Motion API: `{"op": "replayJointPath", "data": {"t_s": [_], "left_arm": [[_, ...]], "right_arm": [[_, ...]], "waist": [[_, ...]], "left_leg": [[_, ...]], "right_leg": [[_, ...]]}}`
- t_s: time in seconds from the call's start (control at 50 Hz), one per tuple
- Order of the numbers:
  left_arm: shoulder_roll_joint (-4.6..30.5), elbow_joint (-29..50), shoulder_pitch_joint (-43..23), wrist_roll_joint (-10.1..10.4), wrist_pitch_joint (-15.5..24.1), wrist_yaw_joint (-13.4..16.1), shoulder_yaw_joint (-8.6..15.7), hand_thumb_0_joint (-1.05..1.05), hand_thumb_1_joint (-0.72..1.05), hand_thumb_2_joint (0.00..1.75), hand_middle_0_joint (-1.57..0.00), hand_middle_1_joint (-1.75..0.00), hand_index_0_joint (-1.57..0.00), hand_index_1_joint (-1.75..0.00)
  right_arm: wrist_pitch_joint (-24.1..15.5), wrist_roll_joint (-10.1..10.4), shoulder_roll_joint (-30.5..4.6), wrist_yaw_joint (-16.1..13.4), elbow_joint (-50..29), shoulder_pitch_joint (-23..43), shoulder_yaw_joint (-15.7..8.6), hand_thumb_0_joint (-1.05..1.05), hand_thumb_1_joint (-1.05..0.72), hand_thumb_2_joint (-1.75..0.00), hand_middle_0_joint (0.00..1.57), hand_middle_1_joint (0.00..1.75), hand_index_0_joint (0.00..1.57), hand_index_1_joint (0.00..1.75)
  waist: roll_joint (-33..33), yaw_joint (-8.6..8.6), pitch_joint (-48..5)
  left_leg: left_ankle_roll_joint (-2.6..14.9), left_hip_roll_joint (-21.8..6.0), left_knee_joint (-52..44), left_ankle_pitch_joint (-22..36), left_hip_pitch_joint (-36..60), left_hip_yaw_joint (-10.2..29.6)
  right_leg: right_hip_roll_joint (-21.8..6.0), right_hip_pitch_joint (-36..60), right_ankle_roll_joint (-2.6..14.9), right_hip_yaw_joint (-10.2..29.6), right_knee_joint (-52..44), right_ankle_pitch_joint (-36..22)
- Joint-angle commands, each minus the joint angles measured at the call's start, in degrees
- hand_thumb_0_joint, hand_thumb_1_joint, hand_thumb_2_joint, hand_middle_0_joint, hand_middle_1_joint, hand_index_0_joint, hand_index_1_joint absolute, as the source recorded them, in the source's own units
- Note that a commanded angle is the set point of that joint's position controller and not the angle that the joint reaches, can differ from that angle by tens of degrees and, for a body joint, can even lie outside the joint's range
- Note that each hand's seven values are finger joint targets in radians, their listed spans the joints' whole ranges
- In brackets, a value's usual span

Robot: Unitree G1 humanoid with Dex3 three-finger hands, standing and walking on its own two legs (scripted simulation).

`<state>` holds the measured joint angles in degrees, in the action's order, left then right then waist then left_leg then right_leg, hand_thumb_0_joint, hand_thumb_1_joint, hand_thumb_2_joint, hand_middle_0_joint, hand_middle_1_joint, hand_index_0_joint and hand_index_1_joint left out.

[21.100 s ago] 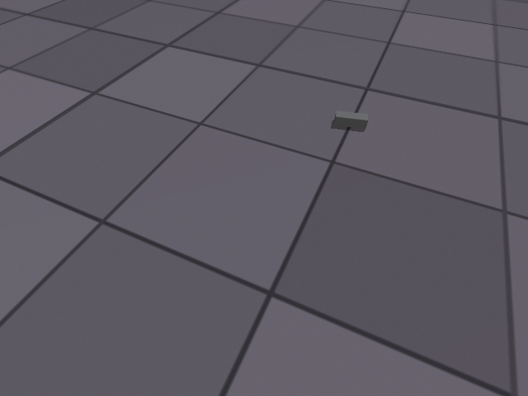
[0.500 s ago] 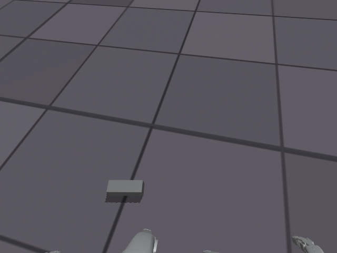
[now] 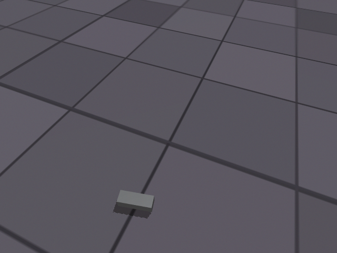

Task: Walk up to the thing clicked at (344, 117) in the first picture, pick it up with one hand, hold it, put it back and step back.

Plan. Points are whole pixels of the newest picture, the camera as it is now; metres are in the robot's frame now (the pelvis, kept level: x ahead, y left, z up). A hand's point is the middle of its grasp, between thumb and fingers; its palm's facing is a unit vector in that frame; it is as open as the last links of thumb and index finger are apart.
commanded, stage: walk up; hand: left
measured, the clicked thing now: (136, 200) +0.53 +0.21 -0.73
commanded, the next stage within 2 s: stand in 0.66 s
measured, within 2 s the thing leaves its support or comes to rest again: neither
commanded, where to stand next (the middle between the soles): +0.07 -0.01 m, yaw -7 degrees
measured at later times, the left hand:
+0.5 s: hand out of the picture +0.13 +0.25 -0.14, palm faces -0.09 -0.92 -0.38, open 7.4 cm
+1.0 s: hand out of the picture +0.13 +0.23 -0.14, palm faces -0.09 -0.94 -0.33, open 7.4 cm
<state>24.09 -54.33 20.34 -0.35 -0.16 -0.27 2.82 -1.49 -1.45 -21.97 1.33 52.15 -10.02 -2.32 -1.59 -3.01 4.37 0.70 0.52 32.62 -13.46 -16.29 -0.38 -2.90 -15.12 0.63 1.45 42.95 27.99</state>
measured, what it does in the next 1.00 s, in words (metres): steps on the spot: right foot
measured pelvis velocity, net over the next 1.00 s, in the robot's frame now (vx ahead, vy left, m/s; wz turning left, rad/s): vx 0.02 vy -0.01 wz -0.06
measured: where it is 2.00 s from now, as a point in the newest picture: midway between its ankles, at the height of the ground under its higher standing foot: outside the picture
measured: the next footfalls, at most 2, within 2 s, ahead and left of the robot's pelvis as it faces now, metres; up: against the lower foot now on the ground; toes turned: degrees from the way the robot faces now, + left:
right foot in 0.18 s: +0.06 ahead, -0.14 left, +0.00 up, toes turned -2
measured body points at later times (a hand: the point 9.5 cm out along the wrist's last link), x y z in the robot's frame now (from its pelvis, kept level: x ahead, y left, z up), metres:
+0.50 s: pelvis +0.01 -0.01 +0.00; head +0.04 -0.02 +0.45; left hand +0.13 +0.30 -0.12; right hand +0.09 -0.33 -0.12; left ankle +0.05 +0.12 -0.73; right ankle +0.02 -0.14 -0.73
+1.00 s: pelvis +0.02 -0.01 +0.02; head +0.03 -0.01 +0.47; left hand +0.13 +0.28 -0.11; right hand +0.07 -0.31 -0.12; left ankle +0.05 +0.12 -0.73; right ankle +0.02 -0.14 -0.73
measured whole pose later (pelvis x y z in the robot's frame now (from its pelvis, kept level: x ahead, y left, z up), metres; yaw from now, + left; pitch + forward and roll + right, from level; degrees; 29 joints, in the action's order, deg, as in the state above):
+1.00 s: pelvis +0.02 -0.01 +0.02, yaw -3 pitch -2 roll +0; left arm 19.9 -65.0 4.4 -0.6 1.3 -0.8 0.4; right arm -1.2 -0.8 -19.8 1.0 66.0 -6.1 -0.1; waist -0.1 0.9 3.2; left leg -1.1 -2.3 19.6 -9.0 -8.6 -2.7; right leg -0.2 -7.7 -0.7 1.5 19.5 10.0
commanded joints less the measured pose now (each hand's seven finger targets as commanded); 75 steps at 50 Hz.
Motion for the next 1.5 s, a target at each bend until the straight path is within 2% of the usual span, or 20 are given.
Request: {"op": "replayJointPath", "data": {"t_s": [0.0,0.08,0.12,0.16,0.18,0.2,0.22,0.28,0.34,0.38,0.5,0.62,0.64,0.72,0.78,0.84,0.9,1.22,1.44,1.48], "left_arm": [[9.16,0.60,1.29,0.96,1.33,0.55,1.02,0.00,0.90,0.90,-0.20,-0.30,-0.20,-0.30],[10.34,-0.77,-0.65,0.52,1.43,0.67,1.56,0.00,0.90,0.90,-0.20,-0.30,-0.20,-0.30],[9.81,-1.50,-1.32,0.27,1.51,0.79,1.83,0.00,0.90,0.90,-0.20,-0.30,-0.20,-0.30],[10.66,-1.35,-2.80,-0.42,1.89,1.02,2.00,0.00,0.90,0.90,-0.20,-0.30,-0.20,-0.30],[12.96,-0.27,-5.34,-0.58,2.20,1.07,2.24,0.00,0.90,0.90,-0.20,-0.30,-0.20,-0.30],[13.77,0.22,-9.09,-0.14,2.19,0.71,2.06,0.00,0.90,0.90,-0.20,-0.30,-0.20,-0.30],[12.83,0.99,-11.33,0.05,2.20,0.48,1.69,0.00,0.90,0.90,-0.20,-0.30,-0.20,-0.30],[10.46,0.22,-12.10,0.27,2.08,0.54,0.79,0.00,0.90,0.90,-0.20,-0.30,-0.20,-0.30],[10.72,-0.73,-12.69,0.11,2.09,0.57,0.90,0.00,0.90,0.90,-0.20,-0.30,-0.20,-0.30],[10.58,-0.84,-13.96,0.34,1.78,0.56,0.87,0.00,0.90,0.90,-0.20,-0.30,-0.20,-0.30],[10.10,-2.29,-16.52,0.09,0.98,0.15,0.55,0.00,0.90,0.90,-0.20,-0.30,-0.20,-0.30],[10.02,-3.09,-19.03,0.14,0.98,-0.09,0.79,0.00,0.90,0.90,-0.20,-0.30,-0.20,-0.30],[8.95,-4.44,-18.67,0.16,1.39,-0.22,-0.28,0.00,0.90,0.90,-0.20,-0.30,-0.20,-0.30],[9.50,-5.97,-19.74,-0.17,1.95,-0.14,-0.19,0.00,0.90,0.90,-0.20,-0.30,-0.20,-0.30],[9.11,-6.74,-19.48,0.07,2.32,-0.05,-0.14,0.00,0.90,0.90,-0.20,-0.30,-0.20,-0.30],[9.05,-7.20,-18.99,0.20,2.51,0.04,-0.19,0.00,0.90,0.90,-0.20,-0.30,-0.20,-0.30],[8.51,-7.34,-18.59,0.01,2.57,0.05,-0.26,0.00,0.90,0.90,-0.20,-0.30,-0.20,-0.30],[8.46,-7.74,-17.08,-0.16,2.48,0.47,-0.38,0.00,0.90,0.90,-0.20,-0.30,-0.20,-0.30],[8.40,-7.83,-16.46,-0.16,2.19,0.60,-0.47,0.00,0.90,0.90,-0.20,-0.30,-0.20,-0.30],[8.25,-7.78,-16.28,-0.13,2.30,0.65,-0.55,0.00,0.90,0.90,-0.20,-0.30,-0.20,-0.30]], "right_arm": [[-1.18,0.45,-14.41,-1.26,-4.38,4.11,-2.61,0.00,-0.90,-0.90,0.20,0.30,0.20,0.30],[-0.62,0.87,-14.95,-1.46,-3.80,5.94,-2.73,0.00,-0.90,-0.90,0.20,0.30,0.20,0.30],[-0.17,1.39,-14.73,-1.64,-3.43,6.72,-2.52,0.00,-0.90,-0.90,0.20,0.30,0.20,0.30],[0.28,2.01,-13.09,-1.78,-3.05,7.21,-2.02,0.00,-0.90,-0.90,0.20,0.30,0.20,0.30],[0.36,2.58,-11.46,-1.88,-2.84,7.03,-1.69,0.00,-0.90,-0.90,0.20,0.30,0.20,0.30],[0.60,2.76,-10.80,-1.95,-1.73,6.53,-1.70,0.00,-0.90,-0.90,0.20,0.30,0.20,0.30],[0.56,2.35,-10.21,-2.01,-0.38,5.00,-1.61,0.00,-0.90,-0.90,0.20,0.30,0.20,0.30],[0.03,2.02,-12.26,-1.62,1.16,7.80,-1.77,0.00,-0.90,-0.90,0.20,0.30,0.20,0.30],[-0.18,2.19,-12.06,-1.63,2.47,7.56,-1.32,0.00,-0.90,-0.90,0.20,0.30,0.20,0.30],[-0.11,2.11,-12.09,-1.68,3.50,7.76,-1.29,0.00,-0.90,-0.90,0.20,0.30,0.20,0.30],[0.19,1.59,-12.37,-1.39,5.63,8.97,-1.06,0.00,-0.90,-0.90,0.20,0.30,0.20,0.30],[-0.11,1.49,-11.96,-1.23,8.02,7.49,-0.71,0.00,-0.90,-0.90,0.20,0.30,0.20,0.30],[-0.18,0.92,-9.93,-0.89,8.48,7.76,0.07,0.00,-0.90,-0.90,0.20,0.30,0.20,0.30],[-0.40,0.80,-10.80,-0.79,9.48,8.47,-0.02,0.00,-0.90,-0.90,0.20,0.30,0.20,0.30],[-0.74,0.74,-11.10,-0.85,10.23,7.30,-0.08,0.00,-0.90,-0.90,0.20,0.30,0.20,0.30],[-0.76,0.75,-10.76,-0.93,10.50,6.83,-0.18,0.00,-0.90,-0.90,0.20,0.30,0.20,0.30],[-0.94,0.78,-10.55,-1.05,10.39,6.66,-0.20,0.00,-0.90,-0.90,0.20,0.30,0.20,0.30],[-0.57,0.91,-10.15,-1.37,9.72,7.73,-0.09,0.00,-0.90,-0.90,0.20,0.30,0.20,0.30],[-0.46,0.91,-10.42,-1.47,9.79,8.50,-0.13,0.00,-0.90,-0.90,0.20,0.30,0.20,0.30],[-0.55,0.92,-10.45,-1.46,9.73,8.86,-0.13,0.00,-0.90,-0.90,0.20,0.30,0.20,0.30]], "waist": [[11.58,2.33,-0.13],[13.20,2.38,-2.45],[11.69,1.53,-3.07],[7.50,1.13,-3.94],[1.98,2.27,-4.22],[-0.54,3.87,-3.96],[-1.06,4.71,-5.51],[1.16,3.08,-7.51],[-0.69,2.89,-9.81],[0.04,2.79,-9.47],[0.51,2.69,-5.94],[-0.40,3.35,-6.91],[1.69,3.28,-9.80],[0.82,3.43,-5.04],[1.45,3.45,-5.56],[1.39,3.50,-5.29],[2.01,3.65,-6.56],[2.11,3.70,-7.62],[2.58,3.32,-6.87],[2.42,3.10,-7.78]], "left_leg": [[9.05,-14.88,-16.03,-7.04,-0.43,15.37],[9.03,-14.92,-10.84,7.58,-0.01,11.48],[8.00,-14.44,-7.11,11.84,-1.40,10.21],[4.79,-12.32,-3.08,11.44,-3.19,8.45],[2.43,-8.61,-0.53,6.87,-2.41,5.32],[1.23,-4.69,0.23,-1.32,2.92,2.48],[0.87,-5.10,-0.85,-1.58,6.45,2.31],[2.91,-7.87,-3.45,7.37,6.19,4.23],[3.28,-8.24,-2.92,12.36,6.22,3.24],[2.82,-7.98,-4.03,11.86,6.55,2.81],[2.62,-8.25,-9.21,-1.15,3.69,4.02],[1.34,-7.44,-10.28,0.32,6.29,2.43],[0.77,-8.24,-14.07,-2.74,6.67,4.51],[0.09,-8.22,-16.24,-2.87,6.22,4.71],[-0.02,-8.69,-16.84,1.54,6.80,4.52],[-0.22,-8.42,-16.82,1.81,8.03,4.18],[-0.24,-8.69,-16.70,5.35,8.89,3.77],[0.13,-9.13,-16.26,12.15,12.14,3.51],[0.04,-8.88,-16.75,12.08,11.53,3.52],[0.17,-9.12,-16.42,14.50,12.37,3.58]], "right_leg": [[-0.26,-5.53,0.60,4.45,3.64,0.53],[0.64,-1.66,-0.15,-0.54,-2.31,-3.64],[1.62,2.62,0.08,-1.84,-8.12,-9.10],[-0.30,6.03,1.07,1.37,-14.43,-21.56],[-4.64,3.50,2.79,8.05,-16.66,-27.41],[-7.23,-2.49,5.12,10.71,-17.51,-26.62],[-8.26,-3.50,5.53,11.36,-16.97,-26.97],[-3.66,-0.15,2.59,5.83,-14.03,-28.10],[-3.78,3.97,2.43,5.91,-13.67,-32.29],[-3.88,3.49,2.48,6.02,-13.73,-31.54],[-3.33,1.96,2.50,7.31,-17.80,-19.50],[-4.02,2.66,2.57,8.38,-21.59,-19.18],[-4.21,6.13,1.41,7.84,-24.52,-13.48],[-3.75,4.84,0.69,7.19,-27.01,-12.68],[-3.98,7.22,0.56,6.46,-26.29,-18.67],[-4.06,6.40,0.39,6.49,-27.41,-17.88],[-4.05,7.62,0.39,5.77,-26.73,-22.83],[-4.43,8.46,-0.34,4.45,-26.76,-28.23],[-4.57,9.28,-0.34,3.90,-27.33,-27.16],[-4.78,9.73,-0.39,3.75,-27.08,-28.57]]}}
